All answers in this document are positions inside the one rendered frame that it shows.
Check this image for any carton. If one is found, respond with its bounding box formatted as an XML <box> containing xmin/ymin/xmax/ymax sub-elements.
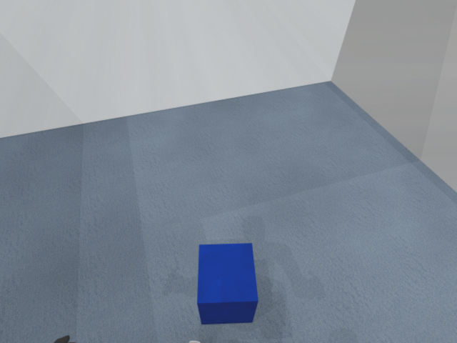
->
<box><xmin>197</xmin><ymin>243</ymin><xmax>258</xmax><ymax>324</ymax></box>

